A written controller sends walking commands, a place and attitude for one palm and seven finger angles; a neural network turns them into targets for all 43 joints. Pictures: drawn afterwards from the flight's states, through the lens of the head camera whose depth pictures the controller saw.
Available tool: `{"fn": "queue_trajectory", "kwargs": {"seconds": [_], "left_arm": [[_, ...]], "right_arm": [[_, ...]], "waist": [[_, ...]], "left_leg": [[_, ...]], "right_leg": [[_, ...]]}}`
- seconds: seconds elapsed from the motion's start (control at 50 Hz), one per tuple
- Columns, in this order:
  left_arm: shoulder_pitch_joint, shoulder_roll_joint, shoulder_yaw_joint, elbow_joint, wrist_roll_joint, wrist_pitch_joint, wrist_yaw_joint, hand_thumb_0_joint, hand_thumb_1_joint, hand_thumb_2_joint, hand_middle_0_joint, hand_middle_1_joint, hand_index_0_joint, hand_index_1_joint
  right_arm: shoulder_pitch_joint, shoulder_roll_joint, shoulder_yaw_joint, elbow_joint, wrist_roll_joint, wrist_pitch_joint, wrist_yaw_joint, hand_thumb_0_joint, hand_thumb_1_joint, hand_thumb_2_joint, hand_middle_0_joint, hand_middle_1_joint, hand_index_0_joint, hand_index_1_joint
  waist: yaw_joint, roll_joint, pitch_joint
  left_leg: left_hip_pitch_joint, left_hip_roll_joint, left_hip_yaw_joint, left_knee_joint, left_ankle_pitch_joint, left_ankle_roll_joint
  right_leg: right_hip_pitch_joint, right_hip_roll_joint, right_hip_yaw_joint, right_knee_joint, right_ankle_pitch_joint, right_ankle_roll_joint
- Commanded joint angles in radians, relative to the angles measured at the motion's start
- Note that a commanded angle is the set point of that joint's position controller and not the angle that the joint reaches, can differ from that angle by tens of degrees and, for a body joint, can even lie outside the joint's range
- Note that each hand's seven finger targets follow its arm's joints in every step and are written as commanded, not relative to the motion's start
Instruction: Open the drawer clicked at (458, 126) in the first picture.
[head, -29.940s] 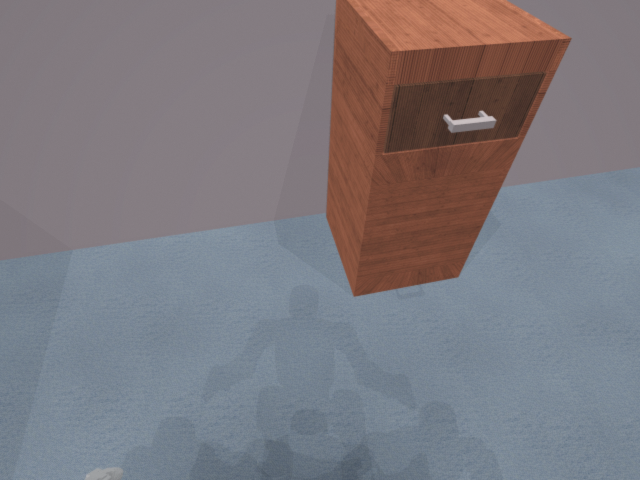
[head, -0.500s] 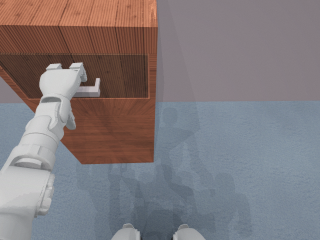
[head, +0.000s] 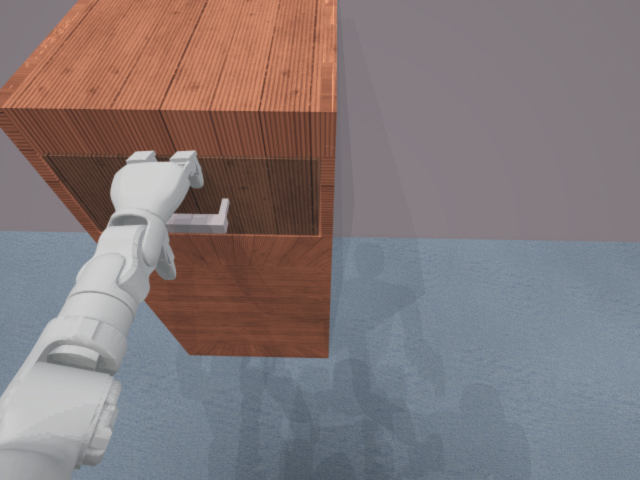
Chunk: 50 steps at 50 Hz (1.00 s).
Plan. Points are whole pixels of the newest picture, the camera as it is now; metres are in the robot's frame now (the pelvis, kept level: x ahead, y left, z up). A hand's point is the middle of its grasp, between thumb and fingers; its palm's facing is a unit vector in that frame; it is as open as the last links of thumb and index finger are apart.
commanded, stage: re-aim the fingers above the handle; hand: left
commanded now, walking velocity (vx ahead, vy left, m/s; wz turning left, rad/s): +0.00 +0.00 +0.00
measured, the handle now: (191, 213) +0.50 +0.20 +0.00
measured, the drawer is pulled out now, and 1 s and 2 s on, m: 0.00 0.00 0.00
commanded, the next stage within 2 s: none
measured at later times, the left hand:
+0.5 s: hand (164, 216) +0.44 +0.22 +0.06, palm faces -0.04 -0.03 -1.00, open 13.8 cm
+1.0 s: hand (166, 213) +0.45 +0.21 +0.06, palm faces -0.03 -0.03 -1.00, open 13.7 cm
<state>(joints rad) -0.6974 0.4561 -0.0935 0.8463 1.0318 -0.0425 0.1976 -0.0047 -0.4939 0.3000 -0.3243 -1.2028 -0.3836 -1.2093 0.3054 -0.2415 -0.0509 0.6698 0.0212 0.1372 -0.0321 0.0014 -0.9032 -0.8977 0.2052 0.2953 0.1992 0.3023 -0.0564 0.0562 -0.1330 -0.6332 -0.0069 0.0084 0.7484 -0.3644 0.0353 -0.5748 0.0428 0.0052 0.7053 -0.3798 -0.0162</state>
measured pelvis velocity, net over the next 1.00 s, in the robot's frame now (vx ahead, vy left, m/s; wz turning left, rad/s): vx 0.00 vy -0.01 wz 0.00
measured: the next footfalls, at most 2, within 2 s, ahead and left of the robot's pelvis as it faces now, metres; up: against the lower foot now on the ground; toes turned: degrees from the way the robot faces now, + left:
none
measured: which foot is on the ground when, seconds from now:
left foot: down 0.00-1.00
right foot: down 0.00-1.00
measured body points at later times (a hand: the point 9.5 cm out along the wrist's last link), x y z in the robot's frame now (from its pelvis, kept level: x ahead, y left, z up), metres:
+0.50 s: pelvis +0.01 -0.02 +0.00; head +0.07 -0.03 +0.45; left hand +0.44 +0.21 +0.12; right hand +0.07 -0.29 -0.13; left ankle -0.01 +0.10 -0.71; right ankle -0.03 -0.12 -0.71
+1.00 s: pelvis +0.00 -0.01 +0.00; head +0.06 -0.02 +0.45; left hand +0.45 +0.21 +0.11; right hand +0.04 -0.28 -0.13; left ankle -0.01 +0.10 -0.71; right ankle -0.03 -0.12 -0.71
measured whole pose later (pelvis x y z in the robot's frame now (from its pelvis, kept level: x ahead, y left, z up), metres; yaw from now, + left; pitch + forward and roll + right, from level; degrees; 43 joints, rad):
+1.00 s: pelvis +0.00 -0.01 +0.00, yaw +0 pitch +15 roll -1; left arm -0.72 0.49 -0.07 0.89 1.04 -0.09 0.21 0.00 -0.49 0.30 -0.32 -1.20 -0.35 -1.22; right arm 0.32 -0.25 -0.05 0.68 0.03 0.16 -0.04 0.00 -0.90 -0.90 0.20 0.30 0.20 0.30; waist -0.07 0.05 -0.13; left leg -0.64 0.00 0.01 0.74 -0.35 0.02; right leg -0.59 0.05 0.00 0.71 -0.37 -0.03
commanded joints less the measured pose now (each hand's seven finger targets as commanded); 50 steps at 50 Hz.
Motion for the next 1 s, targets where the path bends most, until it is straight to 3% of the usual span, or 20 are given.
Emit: {"fn": "queue_trajectory", "kwargs": {"seconds": [0.0,0.14,0.2,0.22,0.24,0.28,0.34,0.36,0.38,0.44,0.52,0.62,0.66,0.7,0.74,0.76,0.82,0.86,0.94,0.98], "left_arm": [[-0.417,0.238,0.096,-0.19,0.008,-0.023,0.036,0.0,-0.5,0.3,-0.3,-1.2,-0.3,-1.2],[-0.427,0.256,0.101,-0.199,0.006,-0.022,0.036,0.0,-0.5,0.3,-0.3,-1.2,-0.3,-1.2],[-0.39,0.272,0.118,-0.209,0.008,-0.026,0.037,0.0,-0.5,0.3,-0.3,-1.2,-0.3,-1.2],[-0.393,0.233,0.085,-0.205,-0.003,-0.023,0.033,0.0,-0.5,0.3,-0.3,-1.2,-0.3,-1.2],[-0.408,0.248,0.097,-0.198,-0.009,-0.027,0.027,0.0,-0.5,0.3,-0.3,-1.2,-0.3,-1.2],[-0.378,0.319,0.151,-0.2,-0.004,-0.035,0.026,0.0,-0.5,0.3,-0.3,-1.2,-0.3,-1.2],[-0.371,0.287,0.131,-0.225,-0.01,-0.052,0.022,0.0,-0.5,0.3,-0.3,-1.2,-0.3,-1.2],[-0.36,0.33,0.165,-0.234,-0.005,-0.06,0.023,0.0,-0.5,0.3,-0.3,-1.2,-0.3,-1.2],[-0.333,0.322,0.161,-0.232,-0.006,-0.061,0.024,0.0,-0.5,0.3,-0.3,-1.2,-0.3,-1.2],[-0.34,0.264,0.114,-0.232,-0.015,-0.063,0.022,0.0,-0.5,0.3,-0.3,-1.2,-0.3,-1.2],[-0.393,0.317,0.142,-0.216,-0.009,-0.06,0.03,0.0,-0.5,0.3,-0.3,-1.2,-0.3,-1.2],[-0.419,0.286,0.113,-0.188,-0.008,-0.06,0.038,0.0,-0.5,0.3,-0.3,-1.2,-0.3,-1.2],[-0.453,0.329,0.136,-0.187,0.001,-0.065,0.041,0.0,-0.5,0.3,-0.3,-1.2,-0.3,-1.2],[-0.419,0.312,0.134,-0.171,0.002,-0.062,0.043,0.0,-0.5,0.3,-0.3,-1.2,-0.3,-1.2],[-0.426,0.286,0.119,-0.155,-0.007,-0.059,0.038,0.0,-0.5,0.3,-0.3,-1.2,-0.3,-1.2],[-0.417,0.309,0.136,-0.149,-0.003,-0.058,0.039,0.0,-0.5,0.3,-0.3,-1.2,-0.3,-1.2],[-0.436,0.283,0.106,-0.134,0.003,-0.046,0.042,0.0,-0.5,0.3,-0.3,-1.2,-0.3,-1.2],[-0.467,0.299,0.116,-0.153,0.007,-0.049,0.046,0.0,-0.5,0.3,-0.3,-1.2,-0.3,-1.2],[-0.461,0.267,0.096,-0.114,0.003,-0.035,0.047,0.0,-0.5,0.3,-0.3,-1.2,-0.3,-1.2],[-0.453,0.309,0.129,-0.112,0.01,-0.036,0.052,0.0,-0.5,0.3,-0.3,-1.2,-0.3,-1.2]], "right_arm": [[0.074,-0.154,-0.054,-0.083,-0.005,-0.001,-0.014,0.0,-0.9,-0.9,0.2,0.3,0.2,0.3],[0.055,-0.155,-0.053,-0.091,-0.005,0.01,-0.016,0.0,-0.9,-0.9,0.2,0.3,0.2,0.3],[0.049,-0.15,-0.053,-0.098,-0.003,0.014,-0.016,0.0,-0.9,-0.9,0.2,0.3,0.2,0.3],[0.046,-0.15,-0.053,-0.097,-0.003,0.015,-0.017,0.0,-0.9,-0.9,0.2,0.3,0.2,0.3],[0.049,-0.152,-0.053,-0.094,-0.002,0.014,-0.017,0.0,-0.9,-0.9,0.2,0.3,0.2,0.3],[0.044,-0.158,-0.053,-0.096,-0.003,0.018,-0.025,0.0,-0.9,-0.9,0.2,0.3,0.2,0.3],[0.041,-0.151,-0.055,-0.094,-0.003,0.016,-0.022,0.0,-0.9,-0.9,0.2,0.3,0.2,0.3],[0.042,-0.153,-0.055,-0.096,0.0,0.018,-0.023,0.0,-0.9,-0.9,0.2,0.3,0.2,0.3],[0.039,-0.155,-0.057,-0.097,-0.003,0.019,-0.024,0.0,-0.9,-0.9,0.2,0.3,0.2,0.3],[0.038,-0.155,-0.058,-0.093,0.002,0.018,-0.019,0.0,-0.9,-0.9,0.2,0.3,0.2,0.3],[0.048,-0.162,-0.059,-0.081,0.003,0.014,-0.026,0.0,-0.9,-0.9,0.2,0.3,0.2,0.3],[0.057,-0.156,-0.057,-0.077,0.003,0.005,-0.027,0.0,-0.9,-0.9,0.2,0.3,0.2,0.3],[0.063,-0.16,-0.054,-0.075,0.006,0.005,-0.027,0.0,-0.9,-0.9,0.2,0.3,0.2,0.3],[0.067,-0.158,-0.056,-0.077,0.003,0.003,-0.026,0.0,-0.9,-0.9,0.2,0.3,0.2,0.3],[0.075,-0.162,-0.058,-0.071,0.0,0.002,-0.023,0.0,-0.9,-0.9,0.2,0.3,0.2,0.3],[0.077,-0.161,-0.056,-0.075,0.003,0.005,-0.023,0.0,-0.9,-0.9,0.2,0.3,0.2,0.3],[0.074,-0.162,-0.056,-0.076,0.005,0.005,-0.023,0.0,-0.9,-0.9,0.2,0.3,0.2,0.3],[0.082,-0.164,-0.056,-0.073,0.005,0.005,-0.022,0.0,-0.9,-0.9,0.2,0.3,0.2,0.3],[0.088,-0.163,-0.055,-0.071,0.002,0.004,-0.021,0.0,-0.9,-0.9,0.2,0.3,0.2,0.3],[0.088,-0.166,-0.057,-0.072,0.0,0.004,-0.023,0.0,-0.9,-0.9,0.2,0.3,0.2,0.3]], "waist": [[-0.014,-0.023,-0.338],[-0.018,-0.022,-0.356],[-0.002,-0.014,-0.379],[-0.019,-0.026,-0.358],[-0.025,-0.043,-0.347],[-0.002,-0.037,-0.372],[-0.006,-0.02,-0.375],[0.006,-0.033,-0.389],[0.009,-0.014,-0.387],[-0.012,-0.025,-0.338],[-0.019,-0.039,-0.327],[-0.026,-0.013,-0.332],[-0.022,-0.004,-0.361],[-0.014,-0.003,-0.37],[-0.028,-0.032,-0.356],[-0.018,-0.036,-0.366],[-0.028,-0.02,-0.319],[-0.028,-0.016,-0.352],[-0.037,-0.022,-0.316],[-0.024,-0.017,-0.339]], "left_leg": [[0.304,-0.008,-0.003,-0.047,0.46,0.009],[0.277,-0.019,0.015,-0.044,0.444,0.014],[0.28,-0.024,0.021,-0.04,0.46,0.014],[0.272,-0.025,0.024,-0.041,0.445,0.017],[0.259,-0.025,0.025,-0.041,0.434,0.017],[0.246,-0.03,0.029,-0.046,0.43,0.02],[0.251,-0.03,0.033,-0.043,0.46,0.018],[0.243,-0.03,0.03,-0.046,0.458,0.018],[0.248,-0.032,0.03,-0.046,0.459,0.017],[0.256,-0.026,0.026,-0.051,0.441,0.017],[0.236,-0.028,0.023,-0.059,0.369,0.02],[0.243,-0.029,0.022,-0.057,0.352,0.019],[0.238,-0.027,0.019,-0.057,0.359,0.017],[0.249,-0.025,0.021,-0.054,0.386,0.016],[0.244,-0.021,0.018,-0.049,0.4,0.017],[0.238,-0.023,0.021,-0.053,0.391,0.016],[0.232,-0.021,0.017,-0.06,0.352,0.015],[0.249,-0.018,0.013,-0.058,0.363,0.015],[0.24,-0.016,0.009,-0.061,0.349,0.014],[0.244,-0.016,0.011,-0.06,0.342,0.015]], "right_leg": [[0.074,0.023,-0.024,-0.063,0.38,-0.027],[0.131,0.014,-0.006,-0.066,0.438,-0.025],[0.15,0.014,-0.001,-0.063,0.471,-0.021],[0.15,0.013,-0.001,-0.07,0.477,-0.02],[0.163,0.008,0.003,-0.075,0.485,-0.018],[0.198,0.007,0.012,-0.071,0.509,-0.017],[0.206,0.005,0.011,-0.068,0.545,-0.017],[0.216,0.006,0.014,-0.064,0.548,-0.012],[0.215,0.008,0.013,-0.062,0.547,-0.017],[0.171,0.011,0.004,-0.075,0.489,-0.019],[0.159,0.008,0.01,-0.085,0.433,-0.016],[0.131,0.01,0.007,-0.086,0.392,-0.018],[0.133,0.01,0.01,-0.077,0.393,-0.016],[0.131,0.013,0.004,-0.072,0.41,-0.019],[0.131,0.012,-0.001,-0.072,0.424,-0.02],[0.136,0.013,0.003,-0.073,0.417,-0.015],[0.096,0.014,-0.005,-0.08,0.36,-0.021],[0.091,0.015,-0.003,-0.076,0.355,-0.019],[0.075,0.017,-0.014,-0.08,0.327,-0.025],[0.084,0.018,-0.008,-0.078,0.324,-0.024]]}}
